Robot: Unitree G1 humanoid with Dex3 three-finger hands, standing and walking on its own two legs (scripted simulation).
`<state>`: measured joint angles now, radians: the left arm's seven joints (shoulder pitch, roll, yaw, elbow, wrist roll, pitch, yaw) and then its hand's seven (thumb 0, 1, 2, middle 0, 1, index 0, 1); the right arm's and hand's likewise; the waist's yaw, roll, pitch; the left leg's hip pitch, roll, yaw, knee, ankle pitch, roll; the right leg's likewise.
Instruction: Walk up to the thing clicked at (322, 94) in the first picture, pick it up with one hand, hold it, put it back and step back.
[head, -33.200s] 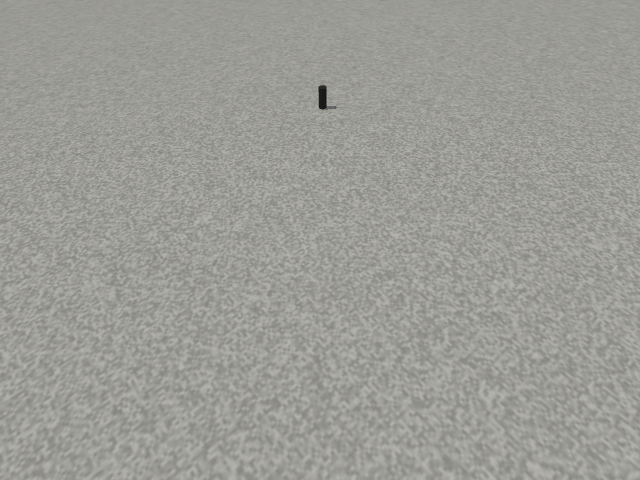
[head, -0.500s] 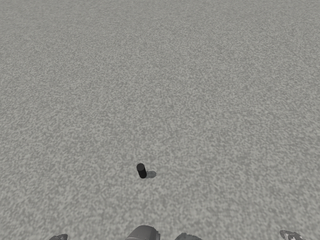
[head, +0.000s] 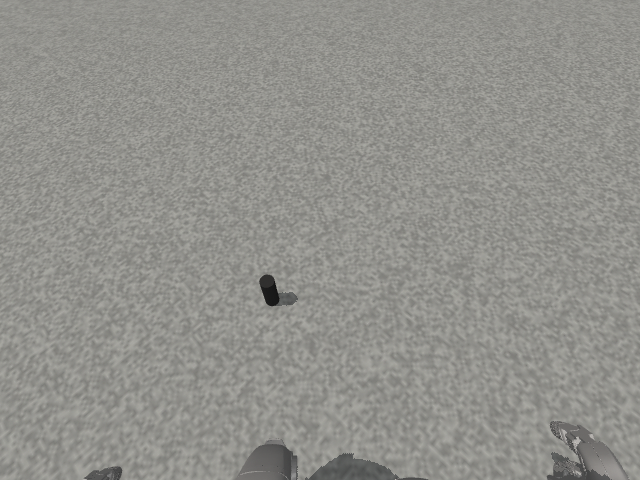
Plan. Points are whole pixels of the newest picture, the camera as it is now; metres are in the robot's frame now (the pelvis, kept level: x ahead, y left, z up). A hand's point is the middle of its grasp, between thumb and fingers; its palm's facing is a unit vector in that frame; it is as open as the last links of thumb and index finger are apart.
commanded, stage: step back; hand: left
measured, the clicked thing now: (269, 290) +0.71 +0.22 -0.68
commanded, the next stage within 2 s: stand in 1.86 s
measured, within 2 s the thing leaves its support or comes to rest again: neither
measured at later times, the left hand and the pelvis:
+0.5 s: hand out of the picture -0.07 +0.26 -0.13, palm faces +0.07 -0.92 -0.38, open 7.4 cm; pelvis -0.16 -0.02 +0.01, yaw +4 degrees
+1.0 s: hand out of the picture -0.26 +0.25 -0.12, palm faces +0.11 -0.89 -0.44, open 7.4 cm; pelvis -0.30 -0.04 +0.01, yaw +7 degrees
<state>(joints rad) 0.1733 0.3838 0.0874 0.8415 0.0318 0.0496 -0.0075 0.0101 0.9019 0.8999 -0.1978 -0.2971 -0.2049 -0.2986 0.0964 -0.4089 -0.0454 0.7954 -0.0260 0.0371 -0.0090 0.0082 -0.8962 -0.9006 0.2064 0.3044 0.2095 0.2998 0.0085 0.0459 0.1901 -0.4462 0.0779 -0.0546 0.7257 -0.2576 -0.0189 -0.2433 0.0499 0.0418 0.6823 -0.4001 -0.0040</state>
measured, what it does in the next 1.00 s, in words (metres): walks backwards: left foot, then right foot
